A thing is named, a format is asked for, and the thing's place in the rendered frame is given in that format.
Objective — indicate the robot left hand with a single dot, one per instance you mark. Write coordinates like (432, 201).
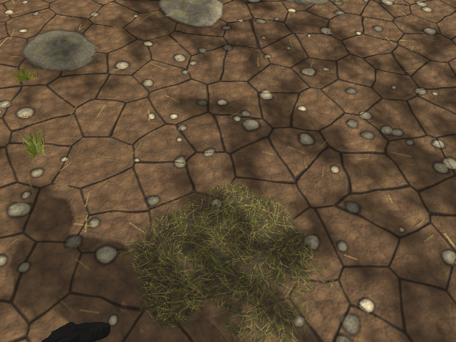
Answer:
(83, 332)

